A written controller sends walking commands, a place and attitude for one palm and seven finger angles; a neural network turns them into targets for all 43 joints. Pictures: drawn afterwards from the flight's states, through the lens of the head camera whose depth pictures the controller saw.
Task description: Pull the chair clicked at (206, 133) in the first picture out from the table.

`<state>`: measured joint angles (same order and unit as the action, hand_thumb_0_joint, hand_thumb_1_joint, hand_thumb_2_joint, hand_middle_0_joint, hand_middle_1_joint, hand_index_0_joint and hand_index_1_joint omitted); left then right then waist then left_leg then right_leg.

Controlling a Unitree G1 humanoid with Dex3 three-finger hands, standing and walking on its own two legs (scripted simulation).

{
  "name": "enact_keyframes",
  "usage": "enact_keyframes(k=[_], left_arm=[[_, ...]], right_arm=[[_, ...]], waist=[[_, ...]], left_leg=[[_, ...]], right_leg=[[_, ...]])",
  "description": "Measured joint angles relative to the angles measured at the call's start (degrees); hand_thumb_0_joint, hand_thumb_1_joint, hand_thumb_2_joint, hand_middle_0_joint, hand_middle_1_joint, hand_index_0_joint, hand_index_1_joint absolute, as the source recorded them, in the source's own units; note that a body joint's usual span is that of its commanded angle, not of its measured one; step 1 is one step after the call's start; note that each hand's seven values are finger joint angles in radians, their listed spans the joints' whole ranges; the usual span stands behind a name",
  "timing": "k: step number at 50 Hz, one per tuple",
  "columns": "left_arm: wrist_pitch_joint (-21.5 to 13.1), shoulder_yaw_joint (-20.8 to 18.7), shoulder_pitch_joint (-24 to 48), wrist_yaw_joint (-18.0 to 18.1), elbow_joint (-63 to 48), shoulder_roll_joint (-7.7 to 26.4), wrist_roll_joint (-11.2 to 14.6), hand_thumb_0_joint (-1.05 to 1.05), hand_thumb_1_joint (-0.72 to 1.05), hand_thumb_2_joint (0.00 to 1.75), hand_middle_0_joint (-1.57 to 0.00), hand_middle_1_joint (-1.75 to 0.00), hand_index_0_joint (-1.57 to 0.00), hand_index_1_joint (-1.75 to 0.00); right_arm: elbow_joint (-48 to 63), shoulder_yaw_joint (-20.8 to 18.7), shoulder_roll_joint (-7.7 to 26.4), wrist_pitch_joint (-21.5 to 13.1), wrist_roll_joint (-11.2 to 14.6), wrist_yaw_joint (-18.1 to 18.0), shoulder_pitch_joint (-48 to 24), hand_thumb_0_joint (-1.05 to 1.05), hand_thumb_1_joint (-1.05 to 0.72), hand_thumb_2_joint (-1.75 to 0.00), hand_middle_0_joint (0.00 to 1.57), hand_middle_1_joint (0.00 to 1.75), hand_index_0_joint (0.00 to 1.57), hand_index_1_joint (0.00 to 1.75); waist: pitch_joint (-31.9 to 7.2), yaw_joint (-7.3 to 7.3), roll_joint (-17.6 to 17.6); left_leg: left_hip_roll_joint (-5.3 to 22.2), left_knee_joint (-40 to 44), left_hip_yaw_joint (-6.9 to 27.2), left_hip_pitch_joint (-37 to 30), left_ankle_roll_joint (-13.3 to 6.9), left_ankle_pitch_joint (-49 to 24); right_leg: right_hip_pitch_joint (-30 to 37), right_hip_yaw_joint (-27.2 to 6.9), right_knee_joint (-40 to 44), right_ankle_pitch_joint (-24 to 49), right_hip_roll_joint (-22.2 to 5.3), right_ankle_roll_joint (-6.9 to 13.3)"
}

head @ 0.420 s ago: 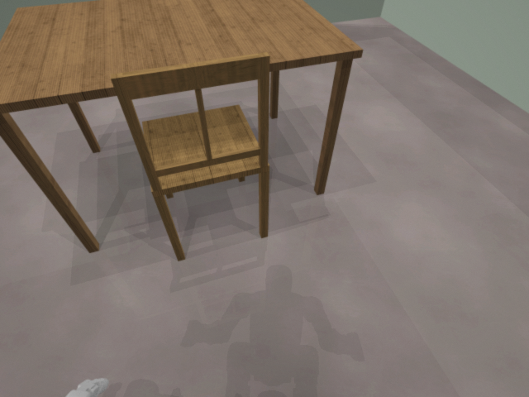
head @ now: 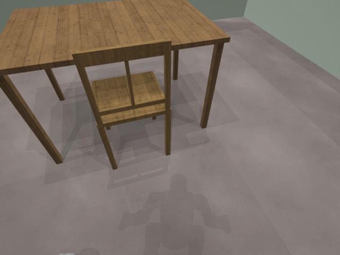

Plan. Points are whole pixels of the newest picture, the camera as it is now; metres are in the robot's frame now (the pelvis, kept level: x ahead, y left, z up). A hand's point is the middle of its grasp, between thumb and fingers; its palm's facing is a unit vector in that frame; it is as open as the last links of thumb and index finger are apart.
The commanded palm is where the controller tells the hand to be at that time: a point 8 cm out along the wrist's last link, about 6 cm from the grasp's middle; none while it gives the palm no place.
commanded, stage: stand and wait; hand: left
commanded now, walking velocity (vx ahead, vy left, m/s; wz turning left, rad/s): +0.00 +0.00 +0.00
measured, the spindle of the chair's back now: (129, 83) +0.85 +0.25 -0.11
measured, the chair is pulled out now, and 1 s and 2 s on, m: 0.00 0.00 0.00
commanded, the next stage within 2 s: look at it before walking up in 0.50 s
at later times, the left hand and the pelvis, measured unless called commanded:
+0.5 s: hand out of the picture +0.06 +0.24 -0.15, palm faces -0.02 -0.94 -0.34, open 7.4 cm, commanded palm none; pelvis -0.02 -0.01 +0.00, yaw +0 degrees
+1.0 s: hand out of the picture +0.05 +0.25 -0.15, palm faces -0.02 -0.94 -0.33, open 7.4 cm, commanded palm none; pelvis -0.02 +0.00 +0.00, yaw +0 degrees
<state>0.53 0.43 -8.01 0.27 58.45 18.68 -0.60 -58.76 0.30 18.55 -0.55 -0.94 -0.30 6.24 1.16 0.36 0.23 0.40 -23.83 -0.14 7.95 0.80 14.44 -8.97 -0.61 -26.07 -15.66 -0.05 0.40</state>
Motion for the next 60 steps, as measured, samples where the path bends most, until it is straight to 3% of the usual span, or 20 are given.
enact_keyframes(k=[24, 60], left_arm=[[-0.46, -0.28, 0.15, -0.12, 3.66, 0.18, 0.1, 0.01, 0.91, 0.9, -0.21, -0.3, -0.21, -0.3], [-0.73, -0.35, -0.1, -0.16, 4.31, 0.7, -0.01, 0.01, 0.91, 0.9, -0.21, -0.3, -0.21, -0.3]], right_arm=[[-4.67, 0.03, 0.31, -0.03, 0.2, 0.14, 2.21, 0.01, -0.9, -0.9, 0.21, 0.3, 0.2, 0.3], [-5.12, 0.0, 0.32, -0.51, 0.34, 0.21, 1.21, 0.01, -0.9, -0.9, 0.21, 0.3, 0.2, 0.3]], waist=[[0.3, -0.44, -0.57], [0.32, -0.21, 0.0]], left_leg=[[0.79, 2.99, 0.11, -0.55, 0.6, -3.09], [0.32, 4.17, -0.18, -0.75, -0.03, -3.63]], right_leg=[[0.65, 0.12, 3.32, 3.31, 0.77, 0.5], [1.12, -0.19, 5.18, 4.27, 0.29, -0.18]])
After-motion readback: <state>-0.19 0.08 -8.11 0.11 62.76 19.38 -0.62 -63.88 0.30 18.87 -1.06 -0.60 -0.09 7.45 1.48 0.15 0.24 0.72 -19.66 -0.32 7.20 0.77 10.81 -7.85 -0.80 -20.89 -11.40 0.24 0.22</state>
